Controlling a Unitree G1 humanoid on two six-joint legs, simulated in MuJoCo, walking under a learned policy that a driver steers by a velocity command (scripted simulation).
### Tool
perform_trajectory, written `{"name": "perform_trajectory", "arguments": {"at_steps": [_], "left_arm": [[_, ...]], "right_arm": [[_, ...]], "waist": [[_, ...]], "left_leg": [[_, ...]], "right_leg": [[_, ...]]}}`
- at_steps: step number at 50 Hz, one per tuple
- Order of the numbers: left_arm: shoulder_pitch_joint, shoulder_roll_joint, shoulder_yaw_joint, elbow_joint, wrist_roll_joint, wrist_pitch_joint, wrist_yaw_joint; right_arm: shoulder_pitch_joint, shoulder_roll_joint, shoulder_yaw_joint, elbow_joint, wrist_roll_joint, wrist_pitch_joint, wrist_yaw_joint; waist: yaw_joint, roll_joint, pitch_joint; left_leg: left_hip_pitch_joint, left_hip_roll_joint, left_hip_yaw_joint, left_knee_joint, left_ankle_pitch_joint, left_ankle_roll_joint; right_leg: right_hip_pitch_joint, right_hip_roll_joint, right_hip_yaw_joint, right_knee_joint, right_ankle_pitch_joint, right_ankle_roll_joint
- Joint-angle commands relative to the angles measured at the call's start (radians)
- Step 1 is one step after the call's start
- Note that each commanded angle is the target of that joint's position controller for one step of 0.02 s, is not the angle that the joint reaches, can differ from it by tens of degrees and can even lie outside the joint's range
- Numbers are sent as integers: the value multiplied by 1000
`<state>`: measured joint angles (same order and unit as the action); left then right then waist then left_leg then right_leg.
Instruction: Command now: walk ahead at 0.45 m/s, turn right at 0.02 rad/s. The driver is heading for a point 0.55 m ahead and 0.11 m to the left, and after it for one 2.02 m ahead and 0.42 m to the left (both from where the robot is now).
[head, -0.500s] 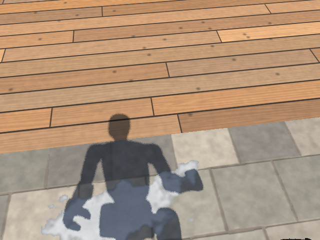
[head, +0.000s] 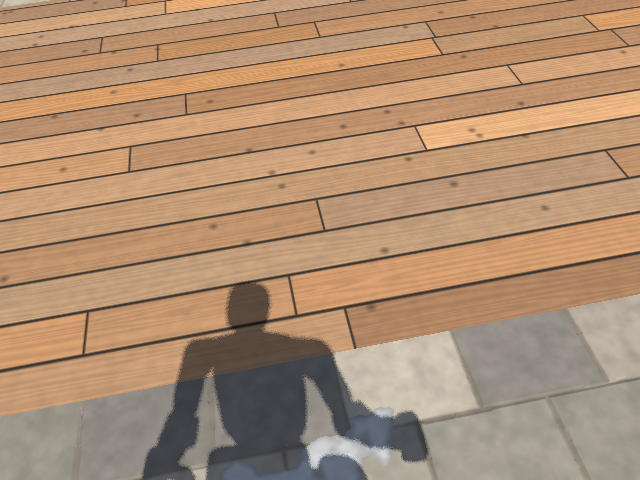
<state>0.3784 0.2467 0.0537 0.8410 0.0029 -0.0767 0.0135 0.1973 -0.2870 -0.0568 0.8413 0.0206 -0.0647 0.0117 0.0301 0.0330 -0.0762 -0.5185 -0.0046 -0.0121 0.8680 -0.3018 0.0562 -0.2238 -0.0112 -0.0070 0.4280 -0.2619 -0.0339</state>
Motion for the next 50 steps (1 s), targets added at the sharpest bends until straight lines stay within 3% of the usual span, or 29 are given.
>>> {"name": "perform_trajectory", "arguments": {"at_steps": [1,3,6,11,14,15,16,17,18,19,20,21,22,23,24,27,29,33,37,40,41,42,43,44,45,46,47,48,50], "left_arm": [[20,146,32,-47,-4,-20,0],[49,131,28,-30,-1,-19,2],[77,139,31,-10,-6,-13,7],[126,166,41,29,-20,-3,6],[108,184,50,43,-25,9,7],[88,192,52,41,-26,13,8],[80,180,47,39,-24,18,9],[74,152,33,16,-9,17,11],[187,19,-7,-5,-6,-3,2],[145,79,7,13,-24,-30,-1],[46,151,29,-20,-50,-43,-5],[-19,153,28,-35,-48,-48,-1],[-57,143,32,-39,-28,-44,6],[-33,125,35,-39,-22,-34,9],[-14,103,32,-30,-20,-22,8],[-57,81,30,-48,-13,1,9],[-135,78,27,-74,-4,0,6],[-289,54,10,-110,-11,-13,-15],[-404,68,4,-156,-22,-20,-38],[-407,100,12,-174,-20,-25,-51],[-357,121,22,-165,-19,-27,-51],[-231,155,42,-131,-16,-29,-46],[-46,214,66,-86,-5,-30,-35],[73,320,93,-65,13,-24,-28],[99,244,71,-62,6,-19,-29],[29,187,51,-68,2,-20,-26],[-50,157,40,-79,0,-21,-23],[-117,124,30,-78,1,-24,-25],[-185,93,25,-72,11,-38,-29]], "right_arm": [[-109,-83,-22,-79,-15,-32,7],[-129,-48,-15,-81,-14,-26,11],[-207,-13,-1,-103,-7,-21,16],[-313,-20,9,-145,6,-28,38],[-279,-60,-2,-148,4,-35,46],[-209,-84,-15,-131,-1,-36,43],[-55,-123,-39,-81,-3,-35,35],[135,-186,-61,-37,-10,-32,24],[243,-280,-83,-8,-18,-22,23],[238,-194,-56,-5,-9,-18,24],[155,-149,-40,-12,-7,-18,20],[82,-121,-31,-29,-10,-19,18],[23,-91,-22,-34,-19,-21,22],[-4,-75,-18,-35,-31,-27,21],[-17,-65,-18,-31,-31,-31,22],[8,-88,-24,-5,-22,-44,15],[38,-108,-28,10,-20,-41,4],[97,-133,-30,31,-9,-32,-8],[176,-148,-34,69,2,-16,-11],[187,-162,-40,83,5,1,-15],[174,-170,-41,81,5,6,-16],[156,-164,-38,77,4,12,-16],[151,-126,-21,59,-8,11,-16],[262,-8,14,38,-13,-6,-10],[255,-37,10,55,1,-25,-6],[170,-130,-18,33,31,-31,-5],[107,-130,-20,15,34,-31,-9],[80,-117,-23,13,22,-24,-14],[124,-79,-30,30,16,9,-17]], "waist": [[3,-141,131],[8,-142,116],[34,-150,133],[63,-158,178],[20,-172,164],[-26,-177,118],[-97,-159,22],[-172,-89,-126],[-139,210,-292],[-156,211,-320],[-143,161,-148],[-115,75,-63],[-83,19,15],[-43,67,25],[-25,72,39],[-7,39,90],[-22,16,111],[-73,10,137],[-108,8,161],[-83,25,145],[-47,38,114],[24,33,39],[97,2,-102],[80,-220,-274],[98,-279,-353],[93,-205,-187],[65,-158,-81],[33,-122,-2],[-26,-152,52]], "left_leg": [[-377,85,-47,50,130,-16],[-311,79,-14,0,228,-42],[-204,61,19,-153,326,-64],[-124,45,33,-310,314,-41],[-42,31,41,-360,224,6],[71,2,65,-376,210,27],[281,-22,84,-386,223,56],[600,107,-55,-337,243,109],[972,368,-541,-432,12,272],[943,389,-719,-566,-88,268],[816,356,-570,-577,-74,220],[667,319,-447,-592,6,193],[524,274,-352,-628,96,177],[437,252,-300,-654,150,177],[383,235,-267,-685,174,182],[324,228,-186,-741,268,199],[338,220,-143,-753,321,194],[346,180,-56,-764,324,153],[479,231,-66,-720,311,144],[567,269,-89,-638,420,120],[571,260,-89,-572,548,109],[542,217,-63,-427,677,87],[392,160,-31,-187,586,55],[-23,2,41,224,179,-24],[-150,-36,-102,385,-275,-24],[-232,20,-127,453,-229,-12],[-233,74,-95,427,-139,-7],[-199,107,-84,369,-70,-11],[-84,146,-90,308,14,-18]], "right_leg": [[222,-264,338,-302,-113,-144],[193,-224,231,-308,43,-140],[141,-188,126,-310,141,-131],[182,-231,109,-278,178,-133],[252,-268,114,-209,344,-113],[257,-253,89,-123,535,-98],[219,-207,43,48,684,-73],[27,-161,5,322,534,-38],[-383,15,-15,728,-5,38],[-484,23,133,875,-289,28],[-572,-34,122,920,-237,10],[-550,-84,91,884,-147,0],[-510,-114,76,820,-81,-1],[-440,-142,87,776,-39,-1],[-397,-149,88,750,-23,4],[-426,-158,71,642,45,26],[-467,-159,66,515,156,39],[-403,-110,17,247,356,35],[-423,-85,20,130,345,17],[-373,-62,19,83,231,-17],[-285,-36,1,67,194,-30],[-104,-7,-25,37,200,-54],[201,-82,41,87,231,-99],[627,-358,456,59,88,-238],[650,-426,710,-87,-25,-267],[524,-393,572,-113,-78,-210],[376,-358,435,-140,-47,-177],[242,-319,336,-186,2,-160],[87,-266,194,-260,75,-136]]}}
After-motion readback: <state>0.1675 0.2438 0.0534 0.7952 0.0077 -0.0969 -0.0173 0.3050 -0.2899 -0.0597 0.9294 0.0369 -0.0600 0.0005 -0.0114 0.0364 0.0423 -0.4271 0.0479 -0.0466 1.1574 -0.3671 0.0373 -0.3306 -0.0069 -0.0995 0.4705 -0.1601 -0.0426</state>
